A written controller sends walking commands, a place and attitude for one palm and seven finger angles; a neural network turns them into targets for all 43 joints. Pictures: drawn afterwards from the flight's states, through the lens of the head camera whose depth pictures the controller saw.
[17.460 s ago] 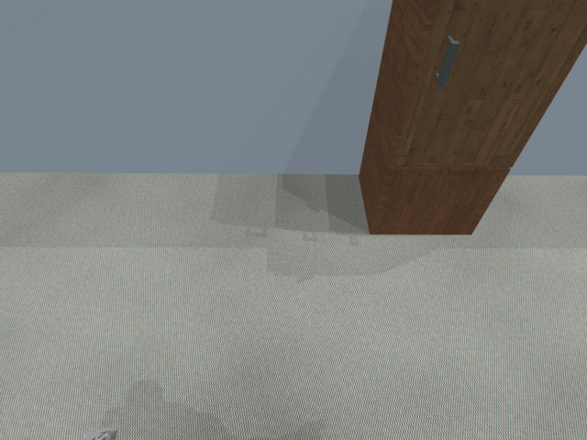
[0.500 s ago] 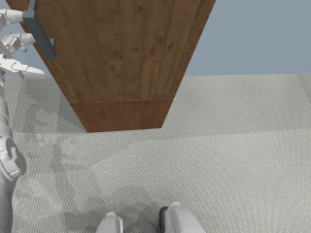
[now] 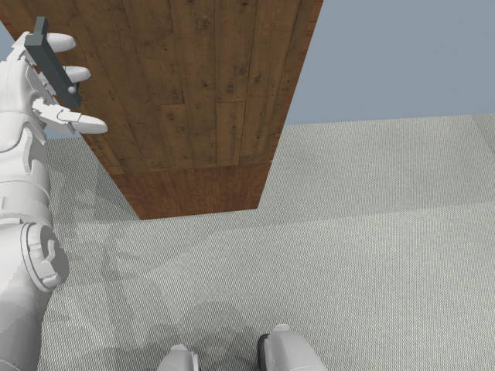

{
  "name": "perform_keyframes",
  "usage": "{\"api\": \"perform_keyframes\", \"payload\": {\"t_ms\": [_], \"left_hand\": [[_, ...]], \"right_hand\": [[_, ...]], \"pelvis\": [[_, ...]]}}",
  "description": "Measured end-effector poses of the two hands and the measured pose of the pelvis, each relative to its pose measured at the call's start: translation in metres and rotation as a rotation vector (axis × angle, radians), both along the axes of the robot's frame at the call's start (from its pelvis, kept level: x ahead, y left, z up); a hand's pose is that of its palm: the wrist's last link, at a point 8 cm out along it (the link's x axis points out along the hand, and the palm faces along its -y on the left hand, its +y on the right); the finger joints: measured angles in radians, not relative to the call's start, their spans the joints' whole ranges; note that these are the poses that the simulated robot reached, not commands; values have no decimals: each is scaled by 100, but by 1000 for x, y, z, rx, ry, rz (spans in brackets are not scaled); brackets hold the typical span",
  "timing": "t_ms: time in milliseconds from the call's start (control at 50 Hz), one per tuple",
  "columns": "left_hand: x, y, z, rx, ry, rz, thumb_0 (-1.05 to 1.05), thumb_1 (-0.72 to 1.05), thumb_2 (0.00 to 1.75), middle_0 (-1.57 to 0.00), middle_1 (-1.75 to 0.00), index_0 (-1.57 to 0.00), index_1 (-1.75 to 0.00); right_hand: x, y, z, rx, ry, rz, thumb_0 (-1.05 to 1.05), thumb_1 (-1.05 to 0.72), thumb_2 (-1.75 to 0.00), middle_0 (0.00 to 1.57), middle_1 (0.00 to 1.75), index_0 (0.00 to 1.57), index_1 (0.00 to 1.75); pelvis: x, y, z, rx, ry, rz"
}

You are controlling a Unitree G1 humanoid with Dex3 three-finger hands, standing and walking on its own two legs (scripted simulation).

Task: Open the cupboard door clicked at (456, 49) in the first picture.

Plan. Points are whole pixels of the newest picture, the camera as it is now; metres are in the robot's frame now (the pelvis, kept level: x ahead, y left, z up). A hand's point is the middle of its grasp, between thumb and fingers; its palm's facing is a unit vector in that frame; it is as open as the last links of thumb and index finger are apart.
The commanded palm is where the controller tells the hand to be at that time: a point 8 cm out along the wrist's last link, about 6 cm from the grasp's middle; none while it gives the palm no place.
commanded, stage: slide the fingers in behind the handle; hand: left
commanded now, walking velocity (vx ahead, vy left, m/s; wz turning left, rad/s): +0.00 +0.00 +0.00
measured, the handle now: (58, 65) +0.57 +0.24 +0.10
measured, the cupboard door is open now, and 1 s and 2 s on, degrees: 0 0 26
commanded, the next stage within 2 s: close the thumb around the handle in 0.38 s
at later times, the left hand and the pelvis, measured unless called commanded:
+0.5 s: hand (67, 92) +0.52 +0.22 +0.10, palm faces +0.02 -1.00 +0.00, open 14.0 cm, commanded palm +0.50 +0.26 +0.09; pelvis -0.01 +0.00 +0.00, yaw +0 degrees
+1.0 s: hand (72, 89) +0.52 +0.21 +0.10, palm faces +0.02 -1.00 +0.00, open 7.2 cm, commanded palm +0.50 +0.25 +0.09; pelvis +0.00 +0.01 +0.00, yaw +0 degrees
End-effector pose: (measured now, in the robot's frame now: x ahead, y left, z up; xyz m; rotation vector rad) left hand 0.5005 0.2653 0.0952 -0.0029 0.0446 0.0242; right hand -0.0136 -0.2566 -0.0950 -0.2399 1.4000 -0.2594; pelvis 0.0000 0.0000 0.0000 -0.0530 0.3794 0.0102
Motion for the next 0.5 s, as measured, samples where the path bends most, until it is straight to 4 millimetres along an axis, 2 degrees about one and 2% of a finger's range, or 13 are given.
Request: {"api": "perform_keyframes", "payload": {"t_ms": [260, 500], "left_hand": [[-6, 4, 3, 6, -1, 1, -1, -50, 30, -30, -120, -30, -121], [-7, 5, 3, 2, -12, -7, -1, -50, 30, -30, -120, -30, -120]], "right_hand": [[-8, -8, 4, -21, -2, -10, 0, -91, -90, 20, 30, 20, 30], [-8, -4, 4, -27, -6, 2, 0, -91, -90, 20, 30, 20, 30]], "pelvis": [[-4, -2, 1, 4, -7, -6], [-7, 3, 0, 1, -5, -1]]}}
